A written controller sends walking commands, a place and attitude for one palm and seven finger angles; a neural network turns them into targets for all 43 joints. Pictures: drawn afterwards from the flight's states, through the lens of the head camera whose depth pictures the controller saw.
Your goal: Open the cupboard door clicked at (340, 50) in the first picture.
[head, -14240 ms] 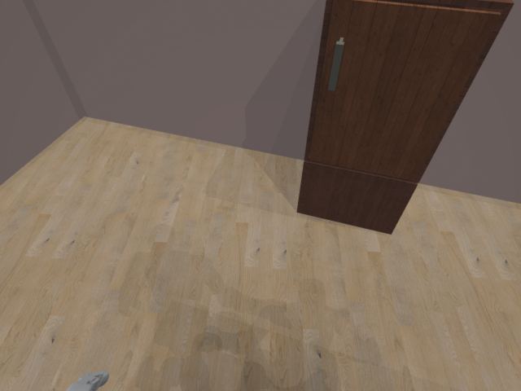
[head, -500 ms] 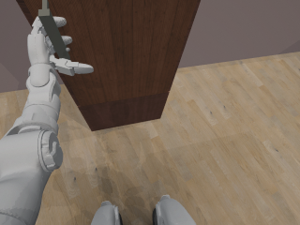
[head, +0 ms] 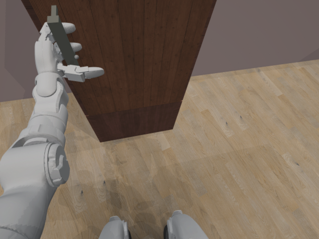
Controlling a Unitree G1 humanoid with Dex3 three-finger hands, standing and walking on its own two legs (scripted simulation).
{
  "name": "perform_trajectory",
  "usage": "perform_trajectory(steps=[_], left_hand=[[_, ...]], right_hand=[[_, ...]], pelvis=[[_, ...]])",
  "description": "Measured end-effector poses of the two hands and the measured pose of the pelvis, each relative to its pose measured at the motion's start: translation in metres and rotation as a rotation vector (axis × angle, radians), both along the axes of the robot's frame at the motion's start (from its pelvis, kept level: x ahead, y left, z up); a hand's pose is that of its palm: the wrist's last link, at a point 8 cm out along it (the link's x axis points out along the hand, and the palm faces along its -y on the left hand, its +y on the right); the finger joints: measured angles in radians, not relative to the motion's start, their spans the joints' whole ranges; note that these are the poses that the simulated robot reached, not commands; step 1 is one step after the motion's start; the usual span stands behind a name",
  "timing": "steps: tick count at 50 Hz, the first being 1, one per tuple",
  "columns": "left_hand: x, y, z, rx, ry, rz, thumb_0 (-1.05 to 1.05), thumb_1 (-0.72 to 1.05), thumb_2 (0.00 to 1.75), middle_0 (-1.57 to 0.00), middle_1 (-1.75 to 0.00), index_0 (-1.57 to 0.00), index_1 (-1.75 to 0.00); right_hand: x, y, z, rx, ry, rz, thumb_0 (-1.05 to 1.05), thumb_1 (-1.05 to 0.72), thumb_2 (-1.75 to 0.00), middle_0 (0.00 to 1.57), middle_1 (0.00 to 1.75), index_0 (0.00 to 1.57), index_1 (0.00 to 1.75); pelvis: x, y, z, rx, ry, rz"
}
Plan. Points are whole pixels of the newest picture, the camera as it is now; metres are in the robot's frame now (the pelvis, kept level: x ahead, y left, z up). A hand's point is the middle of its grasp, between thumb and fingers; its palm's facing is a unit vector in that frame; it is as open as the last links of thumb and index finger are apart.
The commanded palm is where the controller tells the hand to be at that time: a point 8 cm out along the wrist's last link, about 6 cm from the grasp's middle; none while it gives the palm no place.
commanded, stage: close the thumb around the handle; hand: left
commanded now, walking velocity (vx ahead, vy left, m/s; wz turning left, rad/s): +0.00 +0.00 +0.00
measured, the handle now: (65, 40) +0.59 +0.17 +0.10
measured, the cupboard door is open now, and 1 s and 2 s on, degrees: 0 9 37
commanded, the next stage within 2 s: pull the door open along its arc in 0.50 s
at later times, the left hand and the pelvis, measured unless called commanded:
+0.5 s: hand (77, 57) +0.54 +0.14 +0.09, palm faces +0.08 -1.00 +0.00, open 5.6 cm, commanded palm +0.52 +0.19 +0.09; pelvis -0.01 +0.00 +0.00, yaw +0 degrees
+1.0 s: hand (84, 76) +0.49 +0.12 +0.09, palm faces +0.06 -1.00 +0.01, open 5.7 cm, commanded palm +0.43 +0.16 +0.09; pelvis +0.01 +0.01 +0.01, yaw -1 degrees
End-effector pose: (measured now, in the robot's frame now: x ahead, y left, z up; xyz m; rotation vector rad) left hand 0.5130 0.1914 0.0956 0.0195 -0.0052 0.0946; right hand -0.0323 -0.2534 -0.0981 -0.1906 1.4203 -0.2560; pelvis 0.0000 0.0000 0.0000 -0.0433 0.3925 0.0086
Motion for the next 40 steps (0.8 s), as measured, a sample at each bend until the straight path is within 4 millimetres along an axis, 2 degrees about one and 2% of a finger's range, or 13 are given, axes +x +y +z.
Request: perform_trajectory(steps=[11,21,33,40], left_hand=[[-0.004,0.002,-0.001,0.004,0.008,0.004,0.00,0.21,0.61,-0.36,-1.27,-0.35,-1.27],[0.005,0.003,-0.006,0.003,0.008,-0.004,0.01,0.70,0.82,-0.39,-1.33,-0.38,-1.33],[0.006,-0.001,-0.006,-0.012,0.024,-0.006,0.01,0.73,0.86,-0.38,-1.35,-0.38,-1.35],[-0.004,-0.003,-0.007,-0.021,0.004,0.002,0.01,0.74,0.84,-0.37,-1.35,-0.37,-1.35]], right_hand=[[0.004,0.000,-0.001,0.000,-0.021,0.007,0.00,-0.90,-0.89,0.20,0.30,0.20,0.30],[-0.005,-0.001,0.000,-0.023,0.002,0.001,0.00,-0.90,-0.89,0.20,0.30,0.20,0.30],[-0.013,0.007,0.002,-0.012,0.014,-0.022,0.00,-0.90,-0.89,0.20,0.30,0.20,0.30],[-0.008,0.011,0.001,0.015,0.008,-0.017,0.00,-0.90,-0.89,0.20,0.30,0.20,0.30]], pelvis=[[-0.002,0.000,0.000,-0.001,-0.007,0.003],[-0.006,0.002,-0.004,-0.004,0.013,0.002],[-0.004,0.005,-0.002,-0.006,0.010,-0.005],[0.001,0.006,0.001,-0.002,0.002,-0.013]])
